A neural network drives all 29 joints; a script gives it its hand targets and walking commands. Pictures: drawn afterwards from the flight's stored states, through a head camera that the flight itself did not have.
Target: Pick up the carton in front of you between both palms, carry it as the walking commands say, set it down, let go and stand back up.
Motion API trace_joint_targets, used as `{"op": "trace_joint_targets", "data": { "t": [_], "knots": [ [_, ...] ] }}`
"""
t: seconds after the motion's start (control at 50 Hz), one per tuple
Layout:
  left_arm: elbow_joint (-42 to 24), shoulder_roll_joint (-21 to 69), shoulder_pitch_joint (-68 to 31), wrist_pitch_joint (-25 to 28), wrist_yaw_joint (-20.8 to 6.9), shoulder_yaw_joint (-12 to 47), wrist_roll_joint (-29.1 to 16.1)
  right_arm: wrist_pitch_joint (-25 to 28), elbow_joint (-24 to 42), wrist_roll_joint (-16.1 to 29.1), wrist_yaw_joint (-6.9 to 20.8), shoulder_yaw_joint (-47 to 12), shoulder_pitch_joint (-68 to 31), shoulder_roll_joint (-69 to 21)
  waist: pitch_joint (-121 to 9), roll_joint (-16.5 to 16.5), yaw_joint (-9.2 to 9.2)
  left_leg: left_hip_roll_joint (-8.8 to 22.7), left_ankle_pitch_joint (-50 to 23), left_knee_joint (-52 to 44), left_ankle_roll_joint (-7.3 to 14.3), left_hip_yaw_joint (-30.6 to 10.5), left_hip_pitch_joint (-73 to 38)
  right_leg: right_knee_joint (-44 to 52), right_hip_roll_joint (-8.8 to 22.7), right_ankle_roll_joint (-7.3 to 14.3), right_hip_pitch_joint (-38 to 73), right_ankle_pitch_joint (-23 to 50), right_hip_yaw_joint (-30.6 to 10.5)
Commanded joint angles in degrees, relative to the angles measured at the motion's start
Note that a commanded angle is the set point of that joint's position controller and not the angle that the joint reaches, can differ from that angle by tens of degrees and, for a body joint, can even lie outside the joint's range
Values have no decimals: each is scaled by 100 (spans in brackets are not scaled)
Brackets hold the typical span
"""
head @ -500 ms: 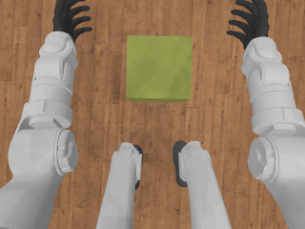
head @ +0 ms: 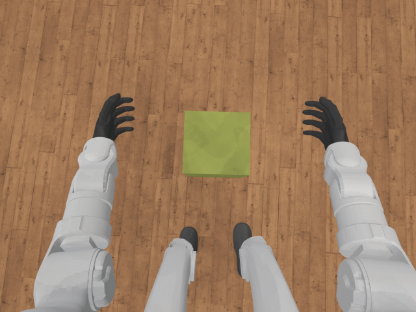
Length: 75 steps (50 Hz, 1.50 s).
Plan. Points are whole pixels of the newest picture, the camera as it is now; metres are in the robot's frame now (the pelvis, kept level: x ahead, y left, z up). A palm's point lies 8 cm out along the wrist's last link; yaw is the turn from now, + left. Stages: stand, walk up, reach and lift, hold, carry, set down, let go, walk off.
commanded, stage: let go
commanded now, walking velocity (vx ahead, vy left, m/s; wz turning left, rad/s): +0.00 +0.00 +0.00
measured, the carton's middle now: (215, 148) +0.47 -0.01 -0.56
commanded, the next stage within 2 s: stand in 1.04 s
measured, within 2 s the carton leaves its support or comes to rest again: neither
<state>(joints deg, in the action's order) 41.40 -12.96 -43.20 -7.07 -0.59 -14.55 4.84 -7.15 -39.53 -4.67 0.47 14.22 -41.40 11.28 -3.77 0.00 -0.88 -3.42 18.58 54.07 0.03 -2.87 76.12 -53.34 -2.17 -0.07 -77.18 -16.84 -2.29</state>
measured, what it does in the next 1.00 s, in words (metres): rises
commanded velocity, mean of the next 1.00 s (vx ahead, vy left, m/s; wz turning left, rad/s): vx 0.00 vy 0.00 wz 0.00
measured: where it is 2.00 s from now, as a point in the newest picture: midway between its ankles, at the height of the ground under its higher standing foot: (215, 261)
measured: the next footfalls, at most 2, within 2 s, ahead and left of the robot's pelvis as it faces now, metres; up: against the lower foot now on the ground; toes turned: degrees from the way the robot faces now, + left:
none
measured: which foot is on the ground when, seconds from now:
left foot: down 0.00-1.00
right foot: down 0.00-1.00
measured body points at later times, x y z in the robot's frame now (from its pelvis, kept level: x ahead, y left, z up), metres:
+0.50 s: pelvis +0.05 +0.00 +0.08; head +0.15 +0.00 +0.52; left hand +0.27 +0.23 -0.01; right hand +0.26 -0.24 -0.01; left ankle +0.03 +0.11 -0.65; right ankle +0.05 -0.11 -0.65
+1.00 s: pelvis +0.06 +0.00 +0.09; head +0.06 +0.00 +0.53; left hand +0.23 +0.23 +0.01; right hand +0.23 -0.23 +0.01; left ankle +0.03 +0.11 -0.65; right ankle +0.05 -0.11 -0.65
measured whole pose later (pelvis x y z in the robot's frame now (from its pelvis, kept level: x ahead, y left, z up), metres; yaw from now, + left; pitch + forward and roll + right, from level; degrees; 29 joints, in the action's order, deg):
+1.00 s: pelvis +0.06 +0.00 +0.09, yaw +0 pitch -6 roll +0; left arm 23.7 -11.8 12.3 -8.6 -4.2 -2.4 1.0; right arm -8.8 -23.6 -1.0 4.3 2.6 12.4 12.0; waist 7.1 -0.3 0.0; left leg -1.8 16.9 26.0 0.8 -3.2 3.2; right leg -25.8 -2.0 0.7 -4.4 -15.4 -2.5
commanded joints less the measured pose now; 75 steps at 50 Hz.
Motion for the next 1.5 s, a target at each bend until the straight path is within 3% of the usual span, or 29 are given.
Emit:
{"op": "trace_joint_targets", "data": {
  "t": [0.0,0.22,0.48,0.74,0.98,1.0,1.02,1.04,1.06,1.1,1.18,1.22,1.48],
  "knots": [
    [-998,-555,-195,244,-25,44,-79,230,889,100,63,-91,-106,580,-5055,-40,-30,-10,-2606,-550,-165,166,-3132,358,-53,-107,3820,2674,134],
    [-998,-348,2529,731,-137,412,-314,734,944,357,165,-482,2566,414,-3551,1,13,92,-2590,-1477,-131,38,-4055,1240,82,-104,5026,2962,-81],
    [-1812,-348,4934,875,-200,894,-473,858,1791,521,241,-972,4892,518,-1119,-43,62,150,-1845,-2906,-92,86,-6148,2737,30,-119,6622,1919,64],
    [-2232,-410,5268,122,-374,1079,-443,110,2053,439,382,-1020,5140,643,831,-5,74,195,-694,-3404,-57,162,-6677,3198,33,-42,7171,666,152],
    [-2319,-431,5340,-71,-346,1041,-380,-81,2151,357,375,-981,5179,621,713,-29,89,178,-1425,-3234,-54,132,-6900,3053,3,-32,7542,1405,100],
    [-1986,-480,5640,117,-248,1051,-471,-393,2428,249,216,-987,4940,811,376,151,176,170,-1791,-3076,-40,114,-7170,2870,-135,-91,7419,1415,157],
    [-2072,-481,5553,158,-199,1046,-484,-456,2392,294,146,-1070,5132,728,372,21,138,149,-1918,-2999,-62,118,-7118,2841,-108,-79,7351,1424,135],
    [-1210,-813,5862,554,59,1016,-166,350,1280,250,-49,-1016,5607,968,625,-167,75,777,529,-3268,-195,-70,-6315,3182,635,-173,6449,-388,-269],
    [-1239,-934,5839,709,164,1021,-104,630,1208,124,-150,-1032,5750,1028,990,-158,47,795,1008,-3393,-181,-324,-6121,3305,702,-145,6154,-869,-492],
    [-1037,-767,5748,950,168,1089,-170,966,1009,119,-176,-1081,5548,892,828,-130,77,861,612,-3245,-76,-531,-6095,3202,685,-94,5929,-532,-608],
    [-697,-718,5736,1217,103,1162,-272,1230,638,267,-122,-1119,5569,926,-253,20,95,902,-1120,-2858,-17,-530,-6510,2730,712,27,6456,1321,-644],
    [-538,-780,5909,1220,119,1175,-291,1230,495,287,-140,-1135,5685,983,-326,-27,103,887,-1654,-2719,-12,-488,-6564,2590,692,60,6455,1782,-600],
    [-17,-839,6498,1004,239,1280,-390,1011,-107,373,-245,-1270,6283,1061,-83,-25,83,816,-2599,-2368,59,-286,-6471,2216,607,161,6373,2514,-478]
  ]
}}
